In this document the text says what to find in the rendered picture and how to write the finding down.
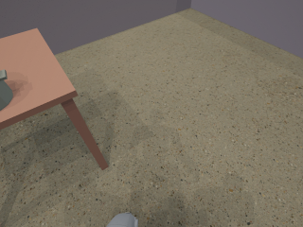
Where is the left robot thigh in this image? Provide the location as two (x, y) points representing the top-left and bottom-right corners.
(106, 213), (138, 227)

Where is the pot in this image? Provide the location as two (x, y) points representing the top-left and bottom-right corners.
(0, 69), (13, 111)

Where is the table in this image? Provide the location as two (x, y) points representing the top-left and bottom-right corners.
(0, 28), (109, 227)

